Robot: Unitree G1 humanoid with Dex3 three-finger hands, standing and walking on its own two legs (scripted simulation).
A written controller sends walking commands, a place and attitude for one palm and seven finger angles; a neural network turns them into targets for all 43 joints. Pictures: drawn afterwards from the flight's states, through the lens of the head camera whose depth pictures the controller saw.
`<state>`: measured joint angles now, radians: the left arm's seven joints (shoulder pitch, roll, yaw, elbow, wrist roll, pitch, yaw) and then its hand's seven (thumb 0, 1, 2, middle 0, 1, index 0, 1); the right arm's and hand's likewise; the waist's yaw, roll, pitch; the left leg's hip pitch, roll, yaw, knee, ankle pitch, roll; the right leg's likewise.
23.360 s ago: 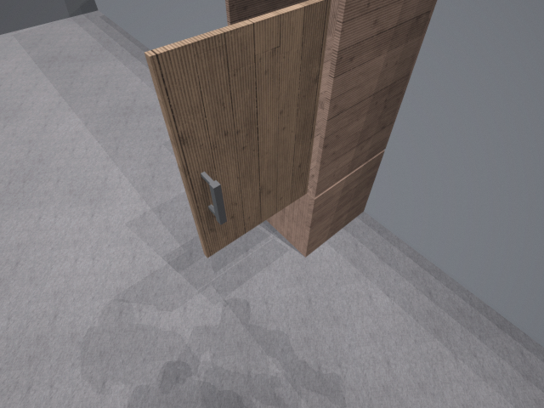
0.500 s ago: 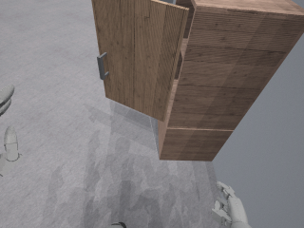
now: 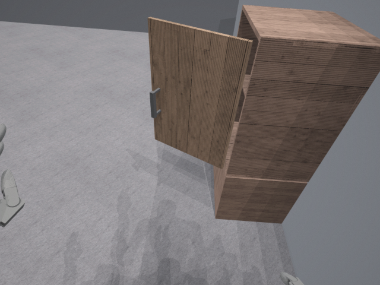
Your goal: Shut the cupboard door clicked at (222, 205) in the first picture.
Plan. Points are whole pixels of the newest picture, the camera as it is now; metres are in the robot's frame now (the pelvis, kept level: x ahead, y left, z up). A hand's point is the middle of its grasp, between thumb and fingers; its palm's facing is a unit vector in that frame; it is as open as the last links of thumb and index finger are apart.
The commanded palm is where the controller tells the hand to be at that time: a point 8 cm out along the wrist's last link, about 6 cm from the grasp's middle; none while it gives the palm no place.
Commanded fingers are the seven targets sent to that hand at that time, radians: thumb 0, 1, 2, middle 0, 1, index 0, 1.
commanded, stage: stop stepping back and stand still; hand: left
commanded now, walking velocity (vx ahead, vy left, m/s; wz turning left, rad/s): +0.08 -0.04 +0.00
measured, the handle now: (155, 103) +0.88 +0.20 -0.09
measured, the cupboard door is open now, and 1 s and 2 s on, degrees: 63 63 63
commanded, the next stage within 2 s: let the arm hang, fingers relaxed in 0.56 s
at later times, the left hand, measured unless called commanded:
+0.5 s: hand (30, 201) +0.20 +0.28 +0.15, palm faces +0.42 -0.78 -0.46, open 7.4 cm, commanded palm +0.14 +0.31 +0.18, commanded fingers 0.00 0.90 0.90 -0.20 -0.30 -0.20 -0.30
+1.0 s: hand out of the picture +0.01 +0.19 -0.18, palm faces +0.03 -0.98 -0.17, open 7.1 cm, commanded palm none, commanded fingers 0.00 0.90 0.90 -0.20 -0.30 -0.20 -0.30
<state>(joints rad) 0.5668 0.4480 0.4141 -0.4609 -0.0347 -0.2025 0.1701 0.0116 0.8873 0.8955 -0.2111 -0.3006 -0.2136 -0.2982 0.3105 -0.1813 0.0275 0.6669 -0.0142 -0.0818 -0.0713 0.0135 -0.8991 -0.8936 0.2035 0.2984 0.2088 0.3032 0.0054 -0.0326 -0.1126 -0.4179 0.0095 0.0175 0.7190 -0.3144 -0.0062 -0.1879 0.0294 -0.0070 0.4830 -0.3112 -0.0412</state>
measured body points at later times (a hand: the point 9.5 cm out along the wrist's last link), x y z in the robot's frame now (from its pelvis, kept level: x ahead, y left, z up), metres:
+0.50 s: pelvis +0.00 +0.01 +0.00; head +0.00 +0.02 +0.45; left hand +0.17 +0.32 +0.18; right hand +0.17 -0.22 -0.08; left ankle +0.03 +0.13 -0.74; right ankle -0.03 -0.10 -0.74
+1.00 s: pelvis -0.03 +0.01 +0.00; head -0.02 +0.03 +0.45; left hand +0.00 +0.24 -0.16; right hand +0.03 -0.24 -0.14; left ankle +0.03 +0.13 -0.74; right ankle -0.03 -0.10 -0.74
